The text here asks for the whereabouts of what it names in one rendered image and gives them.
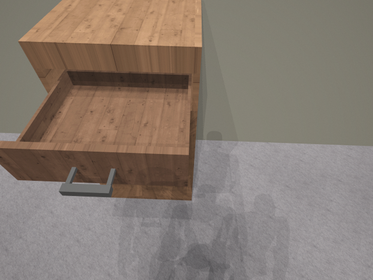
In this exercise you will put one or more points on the cabinet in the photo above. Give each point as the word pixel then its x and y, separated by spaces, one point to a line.
pixel 123 35

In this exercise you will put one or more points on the handle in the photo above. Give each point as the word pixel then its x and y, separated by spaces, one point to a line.
pixel 87 190

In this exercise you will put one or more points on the drawer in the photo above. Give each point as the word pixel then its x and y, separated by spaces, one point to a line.
pixel 135 122

